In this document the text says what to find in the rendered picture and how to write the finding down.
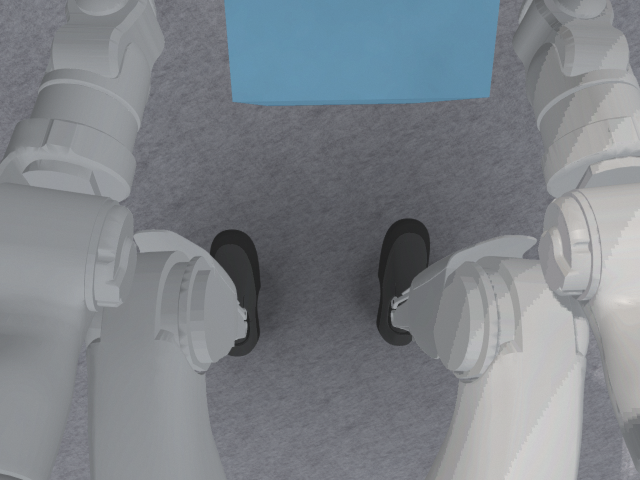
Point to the robot right shin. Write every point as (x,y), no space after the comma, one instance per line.
(416,314)

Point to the left robot foot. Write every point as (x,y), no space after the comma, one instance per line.
(236,253)

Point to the robot right upper arm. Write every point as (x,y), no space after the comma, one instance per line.
(590,249)

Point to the robot right forearm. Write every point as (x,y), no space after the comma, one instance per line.
(585,97)

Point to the robot left upper arm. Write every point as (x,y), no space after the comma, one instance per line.
(63,256)

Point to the carton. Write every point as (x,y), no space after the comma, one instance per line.
(352,52)

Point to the robot left forearm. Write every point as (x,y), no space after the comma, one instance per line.
(82,129)

